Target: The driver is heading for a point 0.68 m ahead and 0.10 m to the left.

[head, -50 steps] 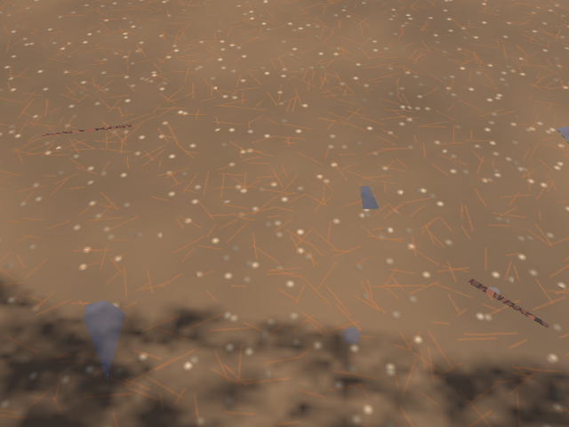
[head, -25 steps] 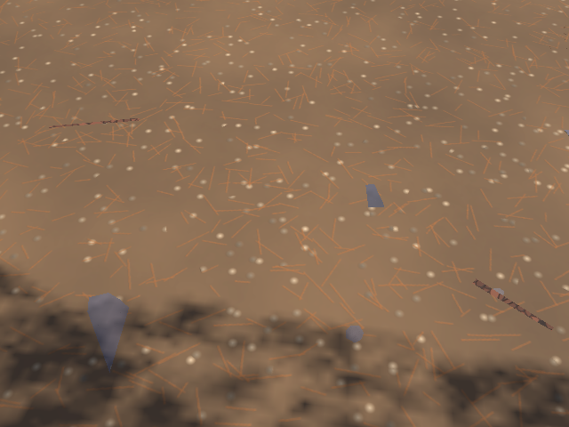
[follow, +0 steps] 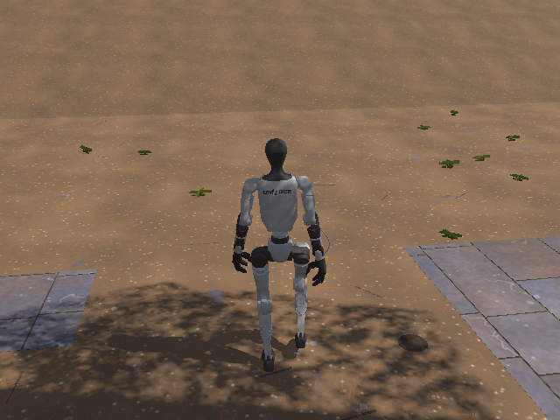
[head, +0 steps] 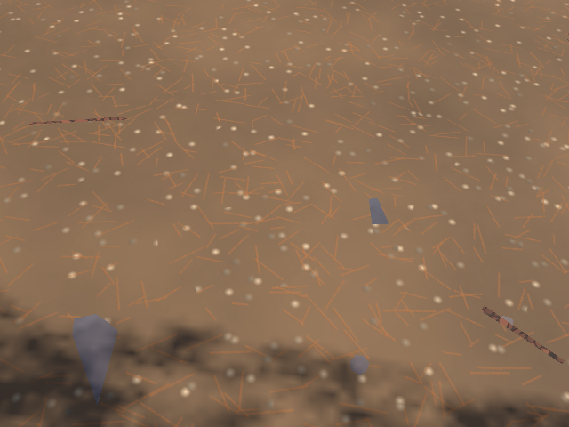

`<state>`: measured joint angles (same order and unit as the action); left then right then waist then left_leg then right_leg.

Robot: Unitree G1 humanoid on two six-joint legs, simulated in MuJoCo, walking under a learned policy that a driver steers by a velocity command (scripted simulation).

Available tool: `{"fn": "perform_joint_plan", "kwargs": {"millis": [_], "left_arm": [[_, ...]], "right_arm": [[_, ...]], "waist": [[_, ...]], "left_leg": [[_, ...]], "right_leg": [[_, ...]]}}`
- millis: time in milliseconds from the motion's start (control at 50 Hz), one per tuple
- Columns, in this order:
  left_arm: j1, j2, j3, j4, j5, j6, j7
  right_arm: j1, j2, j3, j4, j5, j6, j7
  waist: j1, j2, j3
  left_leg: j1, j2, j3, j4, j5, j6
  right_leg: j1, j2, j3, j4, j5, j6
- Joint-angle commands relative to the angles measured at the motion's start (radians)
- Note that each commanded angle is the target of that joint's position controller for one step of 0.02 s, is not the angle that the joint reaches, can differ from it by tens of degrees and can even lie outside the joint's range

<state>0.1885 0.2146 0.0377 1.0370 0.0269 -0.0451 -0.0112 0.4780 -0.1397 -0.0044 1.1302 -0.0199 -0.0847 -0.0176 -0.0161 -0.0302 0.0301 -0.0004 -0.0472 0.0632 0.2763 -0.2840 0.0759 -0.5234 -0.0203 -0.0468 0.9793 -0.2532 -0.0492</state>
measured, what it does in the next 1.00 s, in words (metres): walks ahead: right foot, then left foot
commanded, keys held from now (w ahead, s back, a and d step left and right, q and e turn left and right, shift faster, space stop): no key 0.72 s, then w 0.28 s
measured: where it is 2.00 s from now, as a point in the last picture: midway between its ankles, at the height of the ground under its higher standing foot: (281, 358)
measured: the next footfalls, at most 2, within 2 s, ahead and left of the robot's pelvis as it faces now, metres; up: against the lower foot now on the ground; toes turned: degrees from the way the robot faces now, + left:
right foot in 0.18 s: +0.21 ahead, -0.06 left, +0.00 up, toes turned -2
left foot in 0.48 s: +0.16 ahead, +0.12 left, +0.00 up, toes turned +1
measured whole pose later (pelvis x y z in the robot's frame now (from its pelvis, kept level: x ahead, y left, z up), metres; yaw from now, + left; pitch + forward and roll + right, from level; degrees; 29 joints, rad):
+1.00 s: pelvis +0.20 +0.00 -0.01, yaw +0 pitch +0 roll +1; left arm 0.29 0.16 0.03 1.05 0.02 -0.05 -0.01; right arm 0.48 -0.16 -0.04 1.15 -0.02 -0.04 -0.03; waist -0.03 0.03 -0.01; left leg -0.04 -0.01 0.00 0.38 -0.34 0.03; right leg -0.34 0.00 -0.07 0.69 -0.39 -0.08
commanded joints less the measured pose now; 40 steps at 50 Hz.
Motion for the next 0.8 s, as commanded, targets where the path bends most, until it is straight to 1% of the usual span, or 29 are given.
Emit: {"fn": "perform_joint_plan", "kwargs": {"millis": [20,60,100,120,140,160,180,200,220,240,260,280,300,320,360,400,420,460,480,500,520,540,560,620,720,740,760,780,800], "left_arm": [[-0.033,-0.01,-0.012,-0.045,-0.014,0.009,0.009],[-0.085,-0.015,-0.023,-0.061,-0.019,0.01,0.018],[-0.022,0.006,-0.022,-0.039,-0.02,0.007,0.027],[0.035,0.021,-0.017,-0.019,-0.019,0.004,0.031],[0.105,0.035,-0.01,0.005,-0.016,-0.004,0.035],[0.183,0.05,-0.003,0.03,-0.008,-0.017,0.039],[0.283,0.116,0.011,0.053,0.01,-0.028,0.041],[0.29,0.134,0.008,0.051,0.011,-0.027,0.039],[0.25,0.107,0.003,0.041,-0.031,-0.021,0.028],[0.137,0.086,-0.001,0.018,-0.039,-0.012,0.035],[0.067,0.031,-0.018,0.0,-0.032,-0.007,0.04],[0.042,0.006,-0.029,-0.001,-0.021,-0.006,0.047],[0.037,-0.007,-0.036,0.008,-0.014,-0.004,0.053],[0.05,-0.004,-0.038,0.015,-0.007,-0.005,0.055],[0.094,0.023,-0.035,0.028,-0.002,-0.006,0.053],[0.096,0.048,-0.03,0.026,-0.009,0.001,0.051],[0.086,0.052,-0.028,0.023,-0.015,0.007,0.05],[0.066,0.05,-0.025,0.018,-0.027,0.022,0.048],[0.081,0.044,-0.025,0.023,-0.028,0.027,0.047],[0.093,0.039,-0.023,0.025,-0.029,0.032,0.046],[0.114,0.021,-0.021,0.026,-0.031,0.039,0.044],[0.133,0.01,-0.024,0.037,-0.024,0.04,0.043],[0.155,0.001,-0.025,0.046,-0.019,0.039,0.044],[0.178,0.003,-0.025,0.063,-0.016,0.029,0.043],[0.176,-0.013,-0.03,0.079,-0.019,0.026,0.046],[0.182,-0.014,-0.03,0.083,-0.018,0.026,0.047],[0.18,-0.007,-0.027,0.082,-0.018,0.028,0.046],[0.179,0.003,-0.021,0.078,-0.017,0.031,0.044],[0.173,0.006,-0.016,0.07,-0.014,0.033,0.04]], "right_arm": [[0.052,-0.091,0.003,-0.011,-0.001,-0.004,-0.014],[0.059,-0.096,0.008,-0.004,-0.002,0.003,-0.023],[0.058,-0.108,0.007,0.0,0.0,0.005,-0.027],[0.042,-0.114,0.005,-0.002,0.005,0.004,-0.029],[0.017,-0.121,0.003,-0.004,0.01,0.004,-0.027],[-0.001,-0.129,0.0,-0.005,0.018,0.004,-0.022],[0.026,-0.112,0.004,-0.021,0.025,0.0,-0.019],[0.178,-0.013,0.016,0.003,0.061,0.022,-0.022],[0.178,-0.064,-0.003,0.029,0.029,0.048,-0.029],[0.103,-0.057,-0.005,0.009,0.001,0.059,-0.024],[0.019,-0.06,-0.007,-0.006,-0.019,0.063,-0.02],[-0.025,-0.058,-0.01,-0.016,-0.02,0.071,-0.015],[-0.009,-0.037,-0.005,-0.009,-0.015,0.081,-0.012],[0.005,-0.018,0.0,0.002,-0.008,0.09,-0.014],[0.01,-0.009,0.003,0.016,0.003,0.107,-0.026],[-0.014,-0.019,0.002,0.018,0.005,0.119,-0.032],[-0.026,-0.019,0.003,0.018,0.004,0.122,-0.031],[-0.042,-0.022,0.005,0.021,-0.005,0.121,-0.026],[-0.059,-0.036,0.006,0.011,-0.014,0.116,-0.025],[-0.066,-0.054,0.006,0.001,-0.018,0.108,-0.024],[-0.081,-0.071,0.004,0.007,-0.005,0.099,-0.024],[-0.089,-0.054,0.007,0.009,0.001,0.089,-0.023],[-0.095,-0.045,0.009,0.011,0.006,0.079,-0.024],[-0.096,-0.046,0.009,0.007,0.011,0.063,-0.029],[-0.07,-0.045,0.009,0.013,0.01,0.061,-0.029],[-0.053,-0.045,0.009,0.017,0.008,0.061,-0.029],[-0.04,-0.057,0.003,0.019,0.005,0.063,-0.028],[-0.031,-0.075,-0.007,0.016,0.003,0.066,-0.027],[-0.025,-0.091,-0.015,0.009,0.001,0.07,-0.024]], "waist": [[0.019,0.147,0.073],[0.003,0.173,0.07],[0.018,0.192,0.026],[0.042,0.191,0.004],[0.081,0.171,-0.015],[0.127,0.132,-0.039],[0.136,0.043,-0.134],[0.066,-0.132,-0.276],[0.052,-0.025,-0.272],[0.037,-0.061,-0.144],[0.025,-0.011,-0.05],[0.006,-0.017,-0.001],[-0.021,-0.033,0.004],[-0.03,-0.035,-0.007],[-0.021,-0.03,-0.041],[-0.015,-0.038,-0.05],[-0.018,-0.044,-0.04],[-0.026,-0.037,0.008],[-0.02,-0.02,0.043],[-0.009,-0.006,0.078],[0.018,0.069,0.128],[0.026,0.098,0.118],[0.035,0.111,0.098],[0.042,0.077,0.049],[0.034,0.047,0.048],[0.03,0.046,0.029],[0.027,0.05,0.036],[0.023,0.063,0.047],[0.017,0.082,0.08]], "left_leg": [[-0.025,0.186,-0.055,0.0,0.962,0.04],[-0.05,0.17,-0.037,0.035,0.991,0.03],[-0.042,0.194,-0.056,0.107,1.044,0.033],[-0.036,0.208,-0.069,0.159,1.066,0.033],[-0.032,0.211,-0.073,0.239,1.034,0.028],[-0.069,0.191,-0.065,0.356,0.91,0.011],[-0.195,0.144,-0.047,0.54,0.533,-0.012],[-0.293,-0.006,-0.017,0.837,-0.315,-0.037],[-0.278,0.011,-0.114,0.893,-0.352,-0.039],[-0.342,0.023,-0.107,0.919,-0.334,-0.045],[-0.344,0.05,-0.119,0.858,-0.28,-0.048],[-0.311,0.068,-0.122,0.775,-0.238,-0.054],[-0.251,0.074,-0.11,0.689,-0.217,-0.063],[-0.217,0.065,-0.092,0.598,-0.214,-0.068],[-0.193,0.047,-0.069,0.479,-0.224,-0.075],[-0.169,0.049,-0.06,0.388,-0.15,-0.075],[-0.142,0.052,-0.053,0.339,-0.086,-0.072],[-0.07,0.059,-0.049,0.222,0.043,-0.061],[-0.065,0.089,-0.086,0.164,0.065,-0.055],[-0.1,0.126,-0.132,0.108,0.028,-0.049],[-0.228,0.126,-0.15,0.09,-0.035,-0.04],[-0.272,0.131,-0.157,0.061,-0.036,-0.041],[-0.284,0.137,-0.16,0.042,-0.011,-0.043],[-0.254,0.144,-0.165,0.025,0.054,-0.037],[-0.223,0.145,-0.159,0.025,0.098,-0.029],[-0.213,0.137,-0.156,0.018,0.034,-0.024],[-0.219,0.126,-0.156,0.02,-0.058,-0.014],[-0.229,0.118,-0.165,0.026,-0.194,0.007],[-0.247,0.129,-0.199,0.013,-0.329,0.032]], "right_leg": [[-0.033,0.044,-0.068,-0.147,0.063,0.017],[0.055,0.076,-0.099,-0.294,0.111,0.009],[0.162,0.094,-0.093,-0.345,0.141,-0.016],[0.217,0.097,-0.079,-0.37,0.149,-0.035],[0.286,0.091,-0.064,-0.441,0.198,-0.052],[0.401,0.057,-0.032,-0.556,0.347,-0.066],[0.608,-0.114,0.125,-0.509,0.766,-0.099],[0.722,-0.388,0.403,-0.48,1.231,-0.298],[0.609,-0.377,0.422,-0.52,1.082,-0.339],[0.478,-0.349,0.398,-0.602,0.763,-0.343],[0.359,-0.296,0.349,-0.674,0.57,-0.294],[0.278,-0.249,0.284,-0.713,0.524,-0.248],[0.229,-0.203,0.216,-0.725,0.504,-0.208],[0.228,-0.176,0.177,-0.719,0.492,-0.178],[0.269,-0.168,0.176,-0.713,0.423,-0.163],[0.256,-0.167,0.197,-0.735,0.218,-0.15],[0.223,-0.158,0.199,-0.751,0.078,-0.135],[0.121,-0.132,0.2,-0.785,-0.197,-0.083],[0.085,-0.124,0.207,-0.801,-0.278,-0.048],[0.084,-0.105,0.201,-0.8,-0.287,-0.022],[0.155,-0.067,0.161,-0.782,-0.187,-0.012],[0.248,-0.062,0.148,-0.736,-0.09,-0.014],[0.309,-0.059,0.138,-0.704,-0.015,-0.018],[0.377,-0.06,0.127,-0.669,0.091,-0.024],[0.375,-0.063,0.119,-0.664,0.129,-0.019],[0.38,-0.053,0.113,-0.66,0.067,-0.02],[0.363,-0.034,0.101,-0.64,-0.019,-0.025],[0.331,-0.008,0.082,-0.601,-0.144,-0.036],[0.269,0.01,0.07,-0.564,-0.257,-0.047]]}}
